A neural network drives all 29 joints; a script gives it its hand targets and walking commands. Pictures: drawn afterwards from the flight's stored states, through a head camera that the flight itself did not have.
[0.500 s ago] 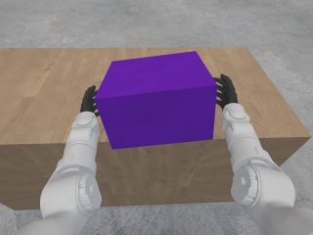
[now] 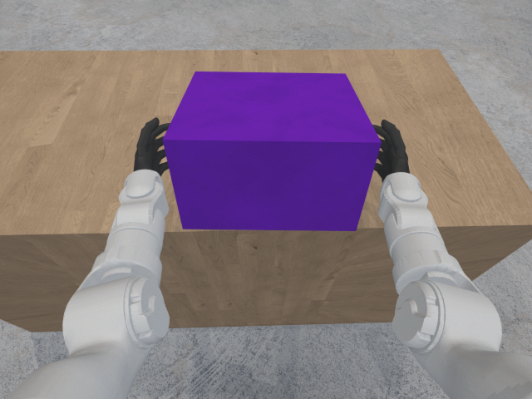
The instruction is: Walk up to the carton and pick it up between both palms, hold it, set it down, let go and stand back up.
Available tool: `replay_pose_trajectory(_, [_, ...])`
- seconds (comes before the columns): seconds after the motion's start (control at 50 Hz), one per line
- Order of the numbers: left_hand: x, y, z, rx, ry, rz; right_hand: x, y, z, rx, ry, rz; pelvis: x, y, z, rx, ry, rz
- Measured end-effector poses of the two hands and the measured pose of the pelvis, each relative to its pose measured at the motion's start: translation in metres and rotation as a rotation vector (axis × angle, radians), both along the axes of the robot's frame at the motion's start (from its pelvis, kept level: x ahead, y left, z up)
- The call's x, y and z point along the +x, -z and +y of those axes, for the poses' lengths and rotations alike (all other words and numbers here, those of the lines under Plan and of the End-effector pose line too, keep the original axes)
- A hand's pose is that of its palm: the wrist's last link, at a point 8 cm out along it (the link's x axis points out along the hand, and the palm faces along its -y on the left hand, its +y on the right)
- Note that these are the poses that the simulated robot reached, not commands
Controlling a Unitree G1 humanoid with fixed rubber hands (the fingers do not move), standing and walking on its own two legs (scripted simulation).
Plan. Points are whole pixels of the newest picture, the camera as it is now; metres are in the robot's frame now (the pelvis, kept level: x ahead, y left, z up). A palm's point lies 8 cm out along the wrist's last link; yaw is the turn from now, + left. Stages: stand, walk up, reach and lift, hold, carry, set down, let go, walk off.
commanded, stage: set down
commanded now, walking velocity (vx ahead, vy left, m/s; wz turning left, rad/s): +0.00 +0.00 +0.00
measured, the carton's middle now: (270, 145) +0.52 +0.04 +0.04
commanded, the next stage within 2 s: none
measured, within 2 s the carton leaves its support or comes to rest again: rests again in 1.30 s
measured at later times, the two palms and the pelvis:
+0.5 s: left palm (149, 173) +0.41 +0.23 +0.08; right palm (392, 172) +0.43 -0.15 +0.08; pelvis +0.00 +0.00 +0.00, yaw +0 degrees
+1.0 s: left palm (150, 176) +0.41 +0.23 +0.07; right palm (391, 174) +0.43 -0.15 +0.08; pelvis +0.00 +0.00 +0.00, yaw +0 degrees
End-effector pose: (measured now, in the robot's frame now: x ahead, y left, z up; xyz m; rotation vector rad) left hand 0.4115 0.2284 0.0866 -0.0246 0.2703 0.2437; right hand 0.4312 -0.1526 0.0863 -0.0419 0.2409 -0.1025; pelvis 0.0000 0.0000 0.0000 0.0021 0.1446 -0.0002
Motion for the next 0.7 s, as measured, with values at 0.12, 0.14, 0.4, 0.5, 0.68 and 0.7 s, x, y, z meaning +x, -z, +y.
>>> replay_pose_trajectory(0.12, [0.0007, 0.0021, 0.0007, -0.005, 0.0, -0.009, 0.0022, 0.0013, 0.0007, -0.005, -0.001, -0.006, 0.0008, 0.0002, 0.0, 0.0, 0.0, 0.01])
replay_pose_trajectory(0.14, [0.0006, 0.0024, 0.0007, -0.006, 0.0, -0.01, 0.0022, 0.0015, 0.0007, -0.005, 0.0, -0.006, 0.0008, 0.0002, 0.0, 0.0, 0.0, 0.011])
replay_pose_trajectory(0.4, [-0.001, 0.0057, 0.0009, -0.013, 0.008, -0.021, 0.0016, 0.0039, -0.0001, -0.006, -0.005, -0.013, 0.0008, 0.0003, 0.0001, 0.0, 0.0, 0.014])
replay_pose_trajectory(0.5, [-0.0014, 0.0069, 0.0009, -0.015, 0.012, -0.026, 0.0019, 0.0048, -0.0004, -0.007, -0.005, -0.015, 0.0009, 0.0003, 0.0001, 0.0, 0.0, 0.016])
replay_pose_trajectory(0.68, [-0.0016, 0.0091, 0.0012, -0.026, 0.018, -0.034, 0.0025, 0.0062, -0.0008, -0.008, -0.007, -0.018, 0.0012, 0.0004, 0.0001, 0.0, 0.0, 0.02])
replay_pose_trajectory(0.7, [-0.0016, 0.0092, 0.0013, -0.026, 0.018, -0.034, 0.0026, 0.0065, -0.0008, -0.008, -0.008, -0.018, 0.0012, 0.0004, 0.0001, 0.0, 0.0, 0.021])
